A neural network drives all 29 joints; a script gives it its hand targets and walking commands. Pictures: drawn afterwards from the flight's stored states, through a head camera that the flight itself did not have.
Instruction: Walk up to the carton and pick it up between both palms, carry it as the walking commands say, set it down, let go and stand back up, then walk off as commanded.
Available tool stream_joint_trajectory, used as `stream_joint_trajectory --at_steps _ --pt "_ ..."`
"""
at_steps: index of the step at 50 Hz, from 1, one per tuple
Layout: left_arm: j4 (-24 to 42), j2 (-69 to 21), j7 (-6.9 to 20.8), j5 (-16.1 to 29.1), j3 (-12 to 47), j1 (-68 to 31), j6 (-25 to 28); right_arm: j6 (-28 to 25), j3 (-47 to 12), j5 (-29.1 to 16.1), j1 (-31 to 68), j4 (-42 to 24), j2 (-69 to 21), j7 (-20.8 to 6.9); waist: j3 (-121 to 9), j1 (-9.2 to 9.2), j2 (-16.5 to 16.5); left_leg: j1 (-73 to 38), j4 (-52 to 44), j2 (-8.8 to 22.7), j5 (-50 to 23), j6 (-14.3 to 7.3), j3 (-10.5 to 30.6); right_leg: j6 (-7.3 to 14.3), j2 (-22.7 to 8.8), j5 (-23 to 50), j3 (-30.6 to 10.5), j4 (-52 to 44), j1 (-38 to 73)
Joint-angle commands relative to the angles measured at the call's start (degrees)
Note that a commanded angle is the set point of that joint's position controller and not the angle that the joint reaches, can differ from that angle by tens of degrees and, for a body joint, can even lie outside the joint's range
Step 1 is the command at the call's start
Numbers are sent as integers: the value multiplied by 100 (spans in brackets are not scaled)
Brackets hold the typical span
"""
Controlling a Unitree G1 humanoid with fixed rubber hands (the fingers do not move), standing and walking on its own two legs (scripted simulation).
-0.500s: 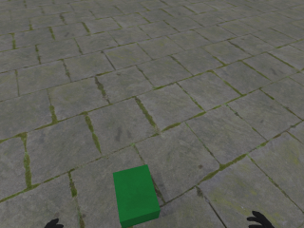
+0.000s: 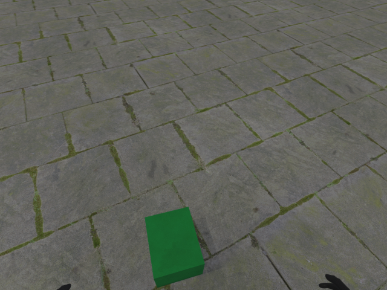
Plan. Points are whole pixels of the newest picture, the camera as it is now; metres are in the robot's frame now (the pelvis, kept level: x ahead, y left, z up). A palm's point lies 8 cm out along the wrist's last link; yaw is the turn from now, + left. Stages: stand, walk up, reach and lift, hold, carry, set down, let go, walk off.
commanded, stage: stand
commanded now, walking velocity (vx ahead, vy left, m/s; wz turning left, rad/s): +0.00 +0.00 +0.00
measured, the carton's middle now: (173, 245) +0.43 +0.08 -0.69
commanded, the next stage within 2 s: walk off in 0.34 s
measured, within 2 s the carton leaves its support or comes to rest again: rests again in 1.30 s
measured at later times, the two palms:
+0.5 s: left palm out of the picture +0.08 +0.31 -0.11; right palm out of the picture +0.09 -0.32 -0.10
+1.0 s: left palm out of the picture -0.04 +0.22 -0.13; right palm out of the picture +0.11 -0.34 -0.12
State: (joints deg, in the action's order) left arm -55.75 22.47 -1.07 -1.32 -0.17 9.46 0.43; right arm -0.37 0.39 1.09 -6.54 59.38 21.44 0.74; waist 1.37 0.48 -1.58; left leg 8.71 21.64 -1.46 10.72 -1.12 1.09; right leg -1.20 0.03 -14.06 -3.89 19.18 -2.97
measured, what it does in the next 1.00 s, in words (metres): lifts its left foot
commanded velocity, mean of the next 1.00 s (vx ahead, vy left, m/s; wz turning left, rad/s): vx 0.11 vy -0.06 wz -0.13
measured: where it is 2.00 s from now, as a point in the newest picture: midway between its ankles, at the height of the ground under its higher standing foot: outside the picture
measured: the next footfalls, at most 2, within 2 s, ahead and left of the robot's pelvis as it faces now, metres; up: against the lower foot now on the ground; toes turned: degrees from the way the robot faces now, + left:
left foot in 1.28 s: +0.22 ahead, +0.10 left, +0.00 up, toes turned +2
right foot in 1.64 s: +0.29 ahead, -0.14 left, +0.00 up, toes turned -8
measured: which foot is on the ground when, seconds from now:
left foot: down 0.00-0.84, up 0.86-1.00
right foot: down 0.00-1.00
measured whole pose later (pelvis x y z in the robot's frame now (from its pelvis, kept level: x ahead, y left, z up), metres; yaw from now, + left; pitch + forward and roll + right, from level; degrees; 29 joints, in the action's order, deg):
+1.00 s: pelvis +0.02 -0.06 +0.00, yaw +3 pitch -1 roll +0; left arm -60.3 16.5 -0.5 -1.3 -0.9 21.5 -1.5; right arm 1.1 1.5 2.5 -9.6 58.3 18.7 0.4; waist 0.3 -1.1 0.3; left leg 24.1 53.0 4.4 21.4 3.2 -0.5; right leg 4.2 4.1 -16.1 0.6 19.5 -3.0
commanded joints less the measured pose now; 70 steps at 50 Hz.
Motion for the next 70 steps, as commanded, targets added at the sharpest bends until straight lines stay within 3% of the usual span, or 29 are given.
stream_joint_trajectory --at_steps 1,26,30,32,40,41,42,43,44,45,46,48,54,59,61,62,63,64,65,66,67,68,70 --pt "215 909 -20 7 -177 -147 56 -57 173 -7 229 -216 1022 24 -128 2 146 -277 -320 724 -832 -40 684 155 -567 797 -383 -308 -387" --pt "-4 966 -2 37 -179 -259 63 -70 147 -37 296 -44 1093 20 -149 7 164 -309 -357 747 -976 -37 738 169 -608 832 -322 -372 -309" --pt "-344 381 -84 106 -20 300 -280 62 20 18 26 -44 686 -51 -16 42 419 -103 -582 1059 -960 27 1199 99 -366 355 30 -180 -243" --pt "-365 572 -123 66 -88 327 -377 120 53 36 19 -92 855 -25 -9 81 508 26 -522 1149 -1020 22 1310 90 -344 319 111 -85 -216" --pt "-242 528 -67 -40 -219 539 -406 232 290 25 -264 -104 1046 183 -172 164 714 349 -50 1472 -902 -158 1653 177 -291 297 313 521 -546" --pt "-238 368 -51 -44 -179 667 -384 255 277 32 -192 -141 917 183 -307 97 707 499 -12 1350 -126 -116 1482 228 -317 -86 215 362 -423" --pt "-257 349 -35 -55 -180 802 -355 278 260 22 -26 -216 743 170 -221 -23 385 1026 283 959 1141 -1 1026 402 -471 -952 -171 -54 -163" --pt "-315 535 -21 -31 -236 1045 -337 276 192 5 263 -352 416 146 13 -267 -458 1902 1270 361 2000 191 271 674 -911 -2140 -1103 -730 192" --pt "-297 706 5 -5 -276 1155 -330 244 138 56 435 -487 198 143 348 -404 -1129 2613 2455 211 2204 283 -210 909 -1522 -2760 -1987 -1313 113" --pt "-289 537 35 -13 -235 1185 -301 193 170 122 519 -518 287 143 671 -352 -585 2777 2930 547 1917 279 -44 1084 -1707 -2758 -2193 -1368 -245" --pt "-259 433 43 -12 -223 1079 -259 147 182 138 333 -491 266 89 777 -159 -294 2780 3210 673 1570 319 -9 1128 -1590 -2463 -2098 -1331 -284" --pt "-187 466 39 -5 -265 1017 -137 45 212 163 152 -488 306 -38 627 -83 -223 2731 3475 793 1119 436 -53 1141 -1360 -1697 -1774 -1248 -76" --pt "-328 148 48 -14 -282 1816 135 -90 192 103 764 -910 47 -173 651 -399 -287 3047 2748 732 694 635 -197 1241 -1279 253 -1492 -1016 626" --pt "-336 63 47 -61 -308 2072 199 -152 170 20 1232 -1296 -128 -183 649 -519 -542 2599 1936 501 796 592 -474 1243 -1265 1656 -1366 -562 502" --pt "-293 21 35 -62 -314 1993 195 -205 178 -10 1029 -1291 -174 -148 576 -379 -566 2104 1558 317 750 504 -562 1074 -1148 2772 -1199 -144 428" --pt "-268 41 16 -51 -320 1883 187 -237 188 -7 690 -1179 -213 -106 441 -205 -591 1436 1102 128 719 412 -663 880 -990 3961 -969 307 321" --pt "-268 92 -3 8 -360 1768 204 -288 236 -6 40 -982 -160 -42 149 119 -505 430 488 104 -37 338 -716 657 -795 4705 -741 1055 99" --pt "-144 37 -10 104 -356 1590 270 -365 333 23 -847 -761 91 41 -421 538 -387 -1219 38 582 -971 202 -353 369 -603 4092 -564 2036 -750" --pt "132 -486 -34 218 -215 1488 328 -416 475 151 -1814 -587 656 124 -1304 837 749 -3042 185 2358 -2623 -214 1167 156 -105 609 -101 3766 -2274" --pt "147 -424 -92 153 -313 1776 295 -317 551 -22 -2184 -372 1117 72 -1727 651 1686 -2556 175 3184 -5022 -943 2338 101 434 -1904 -105 4817 -2385" --pt "55 -341 -112 78 -331 1738 210 -311 444 -49 -1631 -482 622 25 -1038 337 916 -1811 155 3020 -4952 -1066 1810 134 62 -1869 -453 5258 -2417" --pt "-2 -539 -63 34 -286 1567 191 -346 280 -25 -1035 -597 21 -3 -345 137 532 -1049 -28 2632 -4595 -979 1143 106 -129 -1504 -285 5157 -2499" --pt "-31 -700 18 -113 -298 1511 111 -389 107 -4 -700 -529 -496 29 82 -109 747 -382 -353 2054 -4306 -687 400 -27 -308 -1055 -115 4498 -2363"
